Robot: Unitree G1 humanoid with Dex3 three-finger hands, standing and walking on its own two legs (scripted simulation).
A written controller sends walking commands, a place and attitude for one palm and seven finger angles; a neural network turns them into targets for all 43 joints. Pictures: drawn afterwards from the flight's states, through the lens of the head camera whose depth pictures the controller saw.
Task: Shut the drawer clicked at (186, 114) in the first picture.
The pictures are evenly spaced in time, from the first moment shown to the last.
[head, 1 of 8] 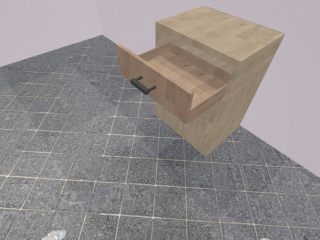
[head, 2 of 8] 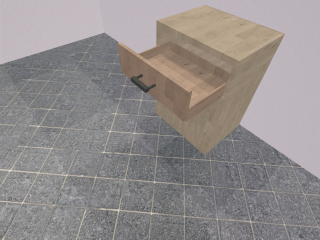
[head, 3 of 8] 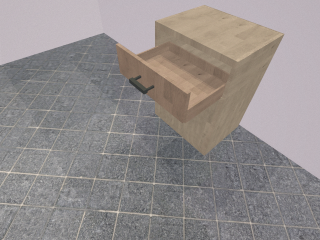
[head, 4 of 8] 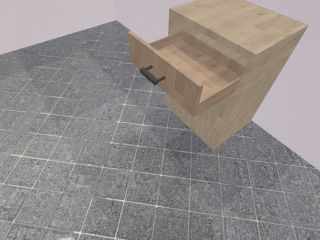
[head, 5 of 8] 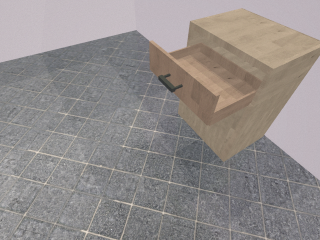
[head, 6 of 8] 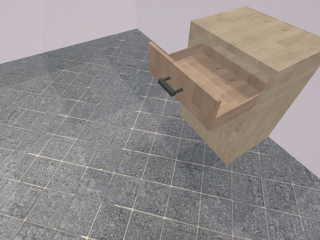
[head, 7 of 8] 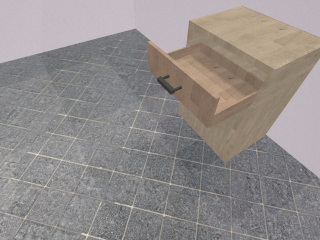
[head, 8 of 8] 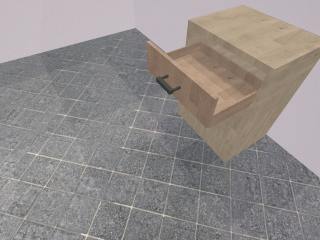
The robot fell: no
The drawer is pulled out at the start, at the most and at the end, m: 0.29 0.29 0.29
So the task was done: no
